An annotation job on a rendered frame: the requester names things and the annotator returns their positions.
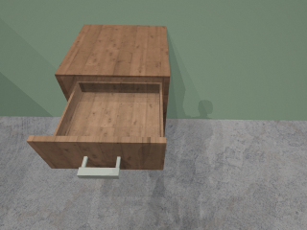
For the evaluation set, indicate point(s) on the handle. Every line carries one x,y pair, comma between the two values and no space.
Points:
85,172

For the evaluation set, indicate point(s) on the drawer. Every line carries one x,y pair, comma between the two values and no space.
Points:
104,120

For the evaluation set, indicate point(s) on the cabinet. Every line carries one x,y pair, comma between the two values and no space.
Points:
117,53

